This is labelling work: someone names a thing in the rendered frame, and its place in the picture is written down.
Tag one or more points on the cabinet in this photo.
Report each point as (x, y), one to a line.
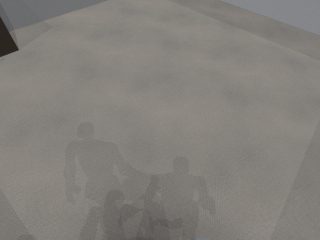
(7, 44)

